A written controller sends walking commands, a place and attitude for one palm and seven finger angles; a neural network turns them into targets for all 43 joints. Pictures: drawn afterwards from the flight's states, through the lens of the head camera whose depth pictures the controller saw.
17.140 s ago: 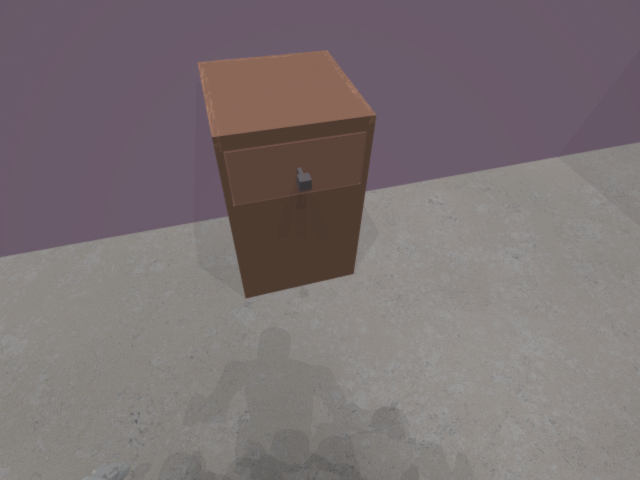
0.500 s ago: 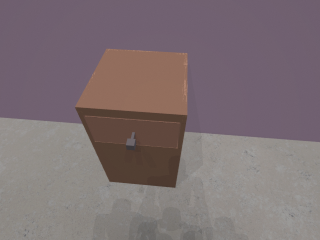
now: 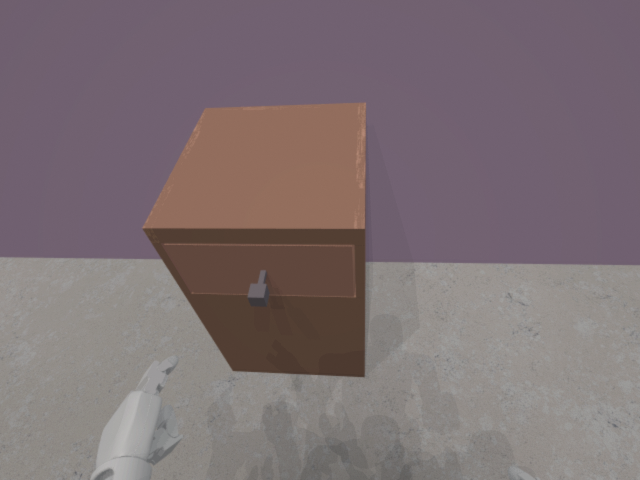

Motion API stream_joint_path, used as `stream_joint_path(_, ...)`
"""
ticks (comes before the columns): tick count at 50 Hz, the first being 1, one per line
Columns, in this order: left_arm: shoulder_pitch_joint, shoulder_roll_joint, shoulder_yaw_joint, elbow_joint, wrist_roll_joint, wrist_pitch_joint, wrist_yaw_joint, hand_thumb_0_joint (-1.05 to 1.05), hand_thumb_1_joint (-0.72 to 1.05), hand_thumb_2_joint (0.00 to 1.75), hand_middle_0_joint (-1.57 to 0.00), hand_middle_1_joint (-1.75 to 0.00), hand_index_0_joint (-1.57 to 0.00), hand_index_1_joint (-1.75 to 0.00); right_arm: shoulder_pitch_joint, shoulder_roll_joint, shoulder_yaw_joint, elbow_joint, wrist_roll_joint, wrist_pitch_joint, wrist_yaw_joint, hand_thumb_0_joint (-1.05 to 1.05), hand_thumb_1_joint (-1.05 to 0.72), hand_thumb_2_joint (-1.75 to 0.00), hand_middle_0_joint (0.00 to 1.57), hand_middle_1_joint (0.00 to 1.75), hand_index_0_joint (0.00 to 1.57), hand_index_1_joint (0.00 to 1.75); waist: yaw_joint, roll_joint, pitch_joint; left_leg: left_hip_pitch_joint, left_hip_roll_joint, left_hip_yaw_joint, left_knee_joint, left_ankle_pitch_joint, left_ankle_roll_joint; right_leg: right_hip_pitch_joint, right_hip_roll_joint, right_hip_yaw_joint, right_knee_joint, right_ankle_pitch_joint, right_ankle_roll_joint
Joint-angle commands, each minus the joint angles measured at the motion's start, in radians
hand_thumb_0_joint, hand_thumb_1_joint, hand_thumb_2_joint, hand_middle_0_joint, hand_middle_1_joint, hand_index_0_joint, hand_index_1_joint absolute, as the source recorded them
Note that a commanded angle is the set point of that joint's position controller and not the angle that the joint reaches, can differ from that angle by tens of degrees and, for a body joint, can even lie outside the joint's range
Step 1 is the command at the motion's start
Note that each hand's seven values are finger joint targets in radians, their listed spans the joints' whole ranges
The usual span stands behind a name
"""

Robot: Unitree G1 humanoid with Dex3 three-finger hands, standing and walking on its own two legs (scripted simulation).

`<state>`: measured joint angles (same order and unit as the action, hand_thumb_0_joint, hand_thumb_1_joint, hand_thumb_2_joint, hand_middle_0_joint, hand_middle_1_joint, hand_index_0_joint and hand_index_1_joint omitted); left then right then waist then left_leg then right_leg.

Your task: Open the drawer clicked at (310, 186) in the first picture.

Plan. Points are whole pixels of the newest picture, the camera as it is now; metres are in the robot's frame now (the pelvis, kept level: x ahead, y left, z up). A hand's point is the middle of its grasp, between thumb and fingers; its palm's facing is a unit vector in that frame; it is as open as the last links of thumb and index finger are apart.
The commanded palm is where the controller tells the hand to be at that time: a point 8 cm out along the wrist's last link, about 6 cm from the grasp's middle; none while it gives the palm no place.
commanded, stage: raise the hand with hooked fingers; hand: left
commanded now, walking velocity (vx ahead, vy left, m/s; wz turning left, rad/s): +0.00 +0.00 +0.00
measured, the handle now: (260, 287) +0.52 +0.17 -0.20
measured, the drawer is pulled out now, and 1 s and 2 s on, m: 0.00 0.00 0.00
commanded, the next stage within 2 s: move the hooked fingers above the handle in 1.70 s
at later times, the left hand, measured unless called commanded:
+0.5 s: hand (160, 416) +0.20 +0.21 +0.00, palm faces +0.20 -0.05 -0.98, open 10.2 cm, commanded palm +0.17 +0.22 +0.03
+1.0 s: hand (129, 352) +0.26 +0.25 +0.05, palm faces +0.15 -0.10 -0.98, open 13.0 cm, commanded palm +0.23 +0.25 +0.10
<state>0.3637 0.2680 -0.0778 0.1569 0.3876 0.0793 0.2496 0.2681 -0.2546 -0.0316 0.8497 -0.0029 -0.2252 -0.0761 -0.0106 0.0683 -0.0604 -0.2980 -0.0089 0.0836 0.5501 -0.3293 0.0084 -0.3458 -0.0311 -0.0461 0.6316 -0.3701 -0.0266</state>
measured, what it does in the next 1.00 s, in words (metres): shifts its weight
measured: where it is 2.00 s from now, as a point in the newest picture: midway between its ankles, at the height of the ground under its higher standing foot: outside the picture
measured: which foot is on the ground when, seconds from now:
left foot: down 0.00-1.00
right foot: down 0.00-1.00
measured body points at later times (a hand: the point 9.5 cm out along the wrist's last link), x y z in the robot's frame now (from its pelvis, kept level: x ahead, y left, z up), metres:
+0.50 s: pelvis -0.06 -0.02 -0.05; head -0.04 -0.06 +0.40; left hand +0.19 +0.21 +0.05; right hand +0.16 -0.22 -0.14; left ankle -0.03 +0.14 -0.73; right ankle -0.03 -0.10 -0.73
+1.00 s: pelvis -0.04 +0.04 -0.01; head -0.03 +0.02 +0.44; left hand +0.25 +0.25 +0.10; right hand +0.13 -0.21 -0.10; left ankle -0.03 +0.14 -0.73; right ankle -0.03 -0.10 -0.73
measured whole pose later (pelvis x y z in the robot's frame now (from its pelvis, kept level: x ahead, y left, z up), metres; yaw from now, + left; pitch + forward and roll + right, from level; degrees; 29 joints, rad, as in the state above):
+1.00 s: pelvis -0.04 +0.04 -0.01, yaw -5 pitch +4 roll +0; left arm 0.07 0.38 -0.09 0.08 1.00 0.09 0.32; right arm 0.13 -0.25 -0.04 0.62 -0.02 0.07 -0.03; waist 0.06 0.06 -0.07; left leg -0.39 -0.06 -0.01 0.68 -0.35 0.04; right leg -0.43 -0.01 0.05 0.67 -0.31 0.02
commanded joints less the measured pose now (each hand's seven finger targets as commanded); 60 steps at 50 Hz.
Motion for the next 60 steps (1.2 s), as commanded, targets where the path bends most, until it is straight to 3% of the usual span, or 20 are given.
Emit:
stream_joint_path(1,0.308,0.010,-0.025,0.004,0.355,-0.020,0.062,0.00,0.64,0.79,-0.22,-0.47,-0.22,-0.47,-0.159,-0.102,-0.052,-0.269,-0.041,0.067,0.047,0.00,-0.90,-0.90,0.20,0.30,0.20,0.30,0.077,-0.453,-0.053,-0.194,-0.014,-0.062,0.071,0.302,0.007,-0.016,0.016,0.099,-0.022,0.498,-0.007)
stream_joint_path(2,0.365,0.002,-0.026,0.025,0.418,-0.033,0.064,0.00,0.62,0.78,-0.22,-0.48,-0.22,-0.48,-0.184,-0.097,-0.056,-0.288,-0.040,0.110,0.066,0.00,-0.90,-0.90,0.20,0.30,0.20,0.30,0.099,-0.460,-0.034,-0.251,-0.019,-0.048,0.068,0.242,0.000,-0.011,0.015,0.121,-0.022,0.476,-0.009)
stream_joint_path(3,0.391,0.040,0.010,-0.008,0.470,-0.064,0.066,0.00,0.60,0.77,-0.22,-0.50,-0.22,-0.50,-0.206,-0.092,-0.057,-0.319,-0.034,0.140,0.087,0.00,-0.90,-0.90,0.20,0.30,0.20,0.30,0.132,-0.412,-0.080,-0.270,-0.029,-0.037,0.079,0.235,-0.007,0.031,0.009,0.155,0.002,0.552,-0.018)
stream_joint_path(6,0.337,0.157,0.091,-0.164,0.603,-0.157,0.118,0.00,0.53,0.74,-0.23,-0.54,-0.23,-0.54,-0.287,-0.072,-0.036,-0.401,-0.029,0.183,0.117,0.00,-0.90,-0.90,0.20,0.30,0.20,0.30,0.180,-0.234,-0.179,-0.344,-0.061,-0.037,0.123,0.181,-0.005,0.053,0.011,0.212,0.066,0.443,-0.031)
stream_joint_path(9,0.179,0.249,0.174,-0.351,0.706,-0.183,0.215,0.00,0.46,0.71,-0.23,-0.58,-0.23,-0.58,-0.300,-0.058,-0.033,-0.458,-0.058,0.224,0.114,0.00,-0.90,-0.90,0.20,0.30,0.20,0.30,0.167,-0.014,-0.242,-0.323,-0.083,-0.046,0.193,0.132,0.008,-0.037,0.028,0.252,0.093,0.269,-0.048)
stream_joint_path(12,-0.103,0.258,0.196,-0.431,0.754,-0.214,0.320,0.00,0.39,0.68,-0.24,-0.63,-0.24,-0.63,-0.299,-0.034,-0.032,-0.466,-0.077,0.253,0.087,0.00,-0.90,-0.90,0.20,0.30,0.20,0.30,0.098,-0.030,-0.279,-0.271,-0.084,-0.068,0.304,0.107,0.027,-0.201,0.027,0.287,0.108,0.164,-0.046)
stream_joint_path(13,-0.252,0.290,0.214,-0.493,0.758,-0.241,0.353,0.00,0.36,0.67,-0.24,-0.64,-0.24,-0.64,-0.299,-0.028,-0.032,-0.459,-0.081,0.256,0.074,0.00,-0.90,-0.90,0.20,0.30,0.20,0.30,0.067,-0.063,-0.274,-0.281,-0.084,-0.083,0.348,0.066,0.033,-0.259,0.025,0.302,0.106,0.084,-0.042)
stream_joint_path(16,-0.288,0.261,0.181,-0.454,0.737,-0.294,0.390,0.00,0.29,0.64,-0.24,-0.69,-0.24,-0.69,-0.286,-0.031,-0.038,-0.455,-0.077,0.235,0.062,0.00,-0.90,-0.90,0.20,0.30,0.20,0.30,0.037,-0.046,-0.268,-0.253,-0.081,-0.105,0.416,0.000,0.033,-0.374,0.020,0.313,0.105,-0.038,-0.049)
stream_joint_path(18,-0.297,0.240,0.155,-0.414,0.695,-0.258,0.380,0.00,0.25,0.62,-0.25,-0.72,-0.25,-0.72,-0.290,-0.038,-0.042,-0.451,-0.067,0.232,0.061,0.00,-0.90,-0.90,0.20,0.30,0.20,0.30,0.010,-0.057,-0.281,-0.268,-0.076,-0.109,0.404,-0.026,0.036,-0.352,0.024,0.288,0.094,-0.050,-0.038)
stream_joint_path(23,-0.248,0.226,0.095,-0.218,0.608,-0.007,0.243,0.00,0.13,0.57,-0.25,-0.80,-0.25,-0.80,-0.335,-0.053,-0.011,-0.457,-0.025,0.250,0.032,0.00,-0.90,-0.90,0.20,0.30,0.20,0.30,0.033,-0.181,-0.209,-0.353,-0.071,-0.076,0.253,-0.056,0.037,-0.103,0.013,0.269,-0.036,-0.041,0.001)
stream_joint_path(24,-0.249,0.240,0.083,-0.214,0.601,0.032,0.199,0.00,0.11,0.56,-0.26,-0.81,-0.26,-0.81,-0.331,-0.056,-0.001,-0.456,-0.014,0.256,0.022,0.00,-0.90,-0.90,0.20,0.30,0.20,0.30,0.054,-0.194,-0.216,-0.337,-0.069,-0.068,0.216,-0.045,0.036,-0.046,0.005,0.270,-0.058,-0.042,0.007)
stream_joint_path(27,-0.228,0.268,0.090,-0.236,0.591,0.075,0.098,0.00,0.04,0.53,-0.26,-0.86,-0.26,-0.86,-0.330,-0.059,0.020,-0.455,-0.012,0.261,0.002,0.00,-0.90,-0.90,0.20,0.30,0.20,0.30,0.087,-0.199,-0.199,-0.284,-0.053,-0.066,0.134,-0.010,0.037,0.020,0.003,0.211,-0.063,-0.010,0.011)
stream_joint_path(32,-0.222,0.284,0.132,-0.268,0.606,-0.014,0.040,0.00,-0.08,0.48,-0.27,-0.93,-0.27,-0.93,-0.276,-0.061,0.016,-0.434,-0.025,0.240,0.002,0.00,-0.90,-0.90,0.20,0.30,0.20,0.30,0.098,-0.160,-0.129,-0.208,-0.040,-0.075,0.058,0.017,0.034,0.017,0.012,0.144,-0.083,-0.003,0.003)
stream_joint_path(36,-0.297,0.297,0.178,-0.343,0.632,-0.104,0.116,0.00,-0.17,0.44,-0.28,-0.99,-0.28,-0.99,-0.253,-0.061,-0.008,-0.427,-0.036,0.221,0.013,0.00,-0.90,-0.90,0.20,0.30,0.20,0.30,0.101,-0.025,-0.181,-0.124,-0.047,-0.076,0.049,0.067,0.028,0.001,0.026,0.111,-0.061,0.039,-0.018)
stream_joint_path(38,-0.345,0.293,0.183,-0.364,0.641,-0.115,0.157,0.00,-0.22,0.42,-0.28,-1.02,-0.28,-1.02,-0.247,-0.068,-0.021,-0.419,-0.041,0.218,0.022,0.00,-0.90,-0.90,0.20,0.30,0.20,0.30,0.087,-0.012,-0.204,-0.089,-0.042,-0.089,0.051,0.098,0.025,-0.026,0.040,0.080,-0.038,0.072,-0.025)
stream_joint_path(43,-0.455,0.263,0.130,-0.322,0.635,-0.059,0.179,0.00,-0.34,0.37,-0.29,-1.10,-0.29,-1.10,-0.247,-0.091,-0.039,-0.400,-0.030,0.224,0.038,0.00,-0.90,-0.90,0.20,0.30,0.20,0.30,0.058,-0.019,-0.205,-0.043,-0.026,-0.112,0.029,0.151,0.018,-0.056,0.053,0.032,-0.015,0.135,-0.028)
stream_joint_path(48,-0.530,0.254,0.059,-0.310,0.614,0.023,0.085,0.00,-0.45,0.32,-0.30,-1.17,-0.30,-1.17,-0.264,-0.095,-0.031,-0.401,-0.012,0.241,0.036,0.00,-0.90,-0.90,0.20,0.30,0.20,0.30,0.070,-0.001,-0.196,0.015,-0.010,-0.135,-0.032,0.200,0.004,-0.004,0.050,0.022,-0.043,0.160,-0.028)
stream_joint_path(50,-0.564,0.268,0.049,-0.292,0.618,0.044,0.038,0.00,-0.50,0.30,-0.30,-1.20,-0.30,-1.20,-0.264,-0.090,-0.020,-0.396,-0.008,0.254,0.033,0.00,-0.90,-0.90,0.20,0.30,0.20,0.30,0.073,-0.034,-0.173,0.031,-0.002,-0.142,-0.057,0.212,0.000,0.015,0.051,0.019,-0.061,0.165,-0.026)
stream_joint_path(55,-0.646,0.326,0.085,-0.257,0.627,0.050,-0.046,0.00,-0.50,0.30,-0.30,-1.20,-0.30,-1.20,-0.261,-0.082,0.003,-0.394,-0.008,0.279,0.028,0.00,-0.90,-0.90,0.20,0.30,0.20,0.30,0.086,-0.033,-0.136,0.059,-0.002,-0.132,-0.089,0.295,-0.005,0.081,0.051,0.018,-0.101,0.221,-0.029)
stream_joint_path(60,-0.733,0.351,0.098,-0.266,0.611,0.020,-0.097,0.00,-0.50,0.30,-0.30,-1.20,-0.30,-1.20,-0.250,-0.077,0.009,-0.389,-0.010,0.286,0.028,0.00,-0.90,-0.90,0.20,0.30,0.20,0.30,0.080,0.005,-0.180,0.123,-0.003,-0.135,-0.090,0.422,-0.013,0.128,0.054,0.017,-0.125,0.297,-0.029)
